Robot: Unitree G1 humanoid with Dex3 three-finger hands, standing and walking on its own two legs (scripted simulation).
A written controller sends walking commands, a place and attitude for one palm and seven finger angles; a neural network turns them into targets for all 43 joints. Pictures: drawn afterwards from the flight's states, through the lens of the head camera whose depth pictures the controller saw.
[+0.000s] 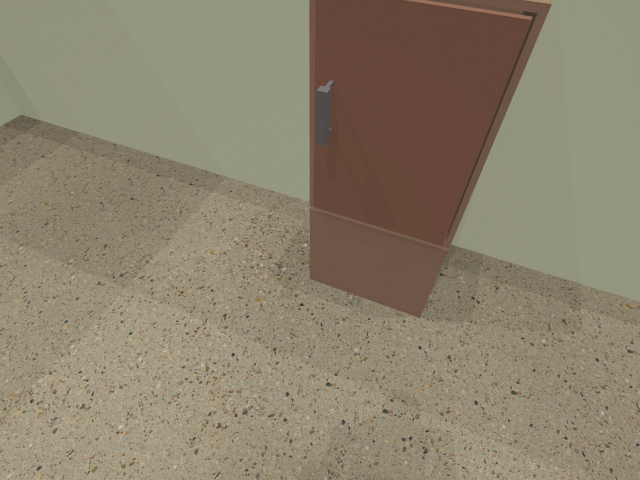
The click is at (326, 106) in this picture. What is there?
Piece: cupboard door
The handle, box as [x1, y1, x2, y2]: [316, 80, 333, 145]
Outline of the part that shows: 331,80 325,86 320,86 316,92 316,143 325,145 328,141 328,135 331,131 331,128 329,126 330,88 333,85 333,81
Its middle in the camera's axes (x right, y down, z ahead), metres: +0.01 -0.30 +0.91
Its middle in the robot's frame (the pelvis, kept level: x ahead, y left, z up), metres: +0.88 +0.02 -0.01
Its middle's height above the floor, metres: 0.77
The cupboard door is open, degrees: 0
